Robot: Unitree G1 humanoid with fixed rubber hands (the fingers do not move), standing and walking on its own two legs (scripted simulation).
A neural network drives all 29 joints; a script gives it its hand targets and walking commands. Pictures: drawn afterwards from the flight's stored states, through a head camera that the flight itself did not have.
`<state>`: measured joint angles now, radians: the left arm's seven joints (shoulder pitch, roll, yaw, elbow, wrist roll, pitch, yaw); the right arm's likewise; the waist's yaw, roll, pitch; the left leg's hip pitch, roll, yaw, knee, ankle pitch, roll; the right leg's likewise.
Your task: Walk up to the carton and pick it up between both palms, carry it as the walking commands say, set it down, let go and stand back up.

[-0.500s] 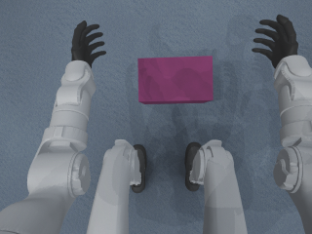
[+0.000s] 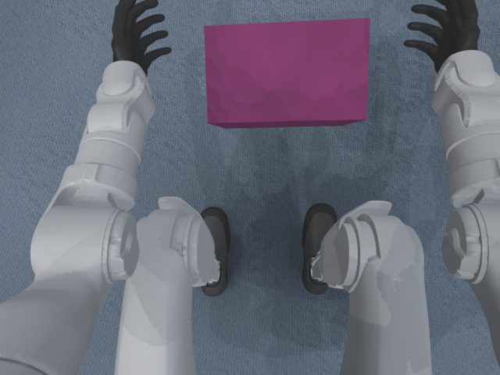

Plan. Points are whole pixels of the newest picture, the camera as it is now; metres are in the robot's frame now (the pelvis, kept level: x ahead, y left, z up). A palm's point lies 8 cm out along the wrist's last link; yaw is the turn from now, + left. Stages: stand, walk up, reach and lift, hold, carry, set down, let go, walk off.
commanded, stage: reach and lift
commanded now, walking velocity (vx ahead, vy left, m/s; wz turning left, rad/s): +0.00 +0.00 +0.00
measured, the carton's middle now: (283, 83) +0.51 -0.04 -0.32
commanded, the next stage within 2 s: none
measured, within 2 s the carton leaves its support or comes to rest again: neither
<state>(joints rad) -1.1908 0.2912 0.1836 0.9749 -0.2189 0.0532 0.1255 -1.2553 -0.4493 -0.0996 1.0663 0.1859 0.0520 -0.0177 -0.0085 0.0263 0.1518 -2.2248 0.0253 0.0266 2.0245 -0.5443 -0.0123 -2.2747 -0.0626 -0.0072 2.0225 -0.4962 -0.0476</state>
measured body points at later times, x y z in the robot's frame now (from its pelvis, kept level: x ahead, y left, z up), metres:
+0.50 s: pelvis -0.01 +0.01 -0.06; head +0.37 -0.03 +0.18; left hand +0.54 +0.18 -0.25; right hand +0.52 -0.26 -0.25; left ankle +0.11 +0.12 -0.38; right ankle +0.12 -0.11 -0.38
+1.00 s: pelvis -0.01 +0.01 -0.05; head +0.36 -0.03 +0.20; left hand +0.54 +0.15 -0.24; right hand +0.52 -0.23 -0.25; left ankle +0.11 +0.12 -0.38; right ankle +0.12 -0.11 -0.38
